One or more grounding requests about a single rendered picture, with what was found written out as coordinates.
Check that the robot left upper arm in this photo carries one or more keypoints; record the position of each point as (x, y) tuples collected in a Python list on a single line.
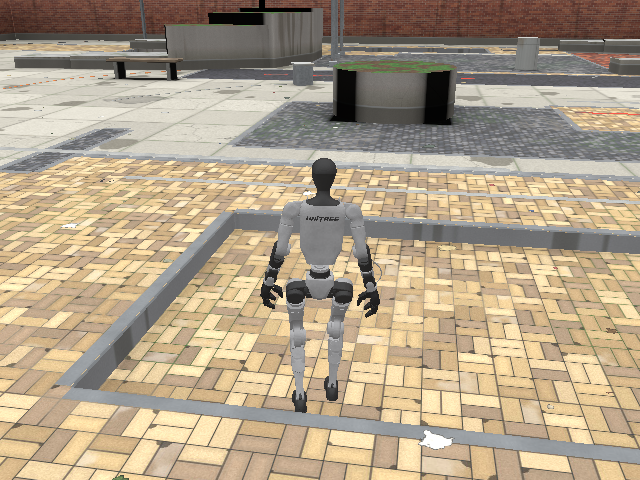
[(290, 211)]

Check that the robot left forearm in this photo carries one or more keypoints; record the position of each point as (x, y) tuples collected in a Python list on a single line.
[(273, 267)]

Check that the robot right hand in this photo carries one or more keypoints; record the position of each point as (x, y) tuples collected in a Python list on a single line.
[(373, 304)]

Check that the robot right upper arm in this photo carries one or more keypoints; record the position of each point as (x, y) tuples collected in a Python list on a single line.
[(354, 213)]

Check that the robot right forearm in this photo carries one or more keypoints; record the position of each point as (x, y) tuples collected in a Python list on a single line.
[(367, 272)]

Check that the left robot shin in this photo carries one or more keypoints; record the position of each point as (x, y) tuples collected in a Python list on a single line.
[(298, 365)]

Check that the robot left thigh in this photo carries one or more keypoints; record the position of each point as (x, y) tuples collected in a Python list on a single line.
[(295, 300)]

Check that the robot left hand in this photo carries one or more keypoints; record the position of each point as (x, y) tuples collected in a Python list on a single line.
[(266, 294)]

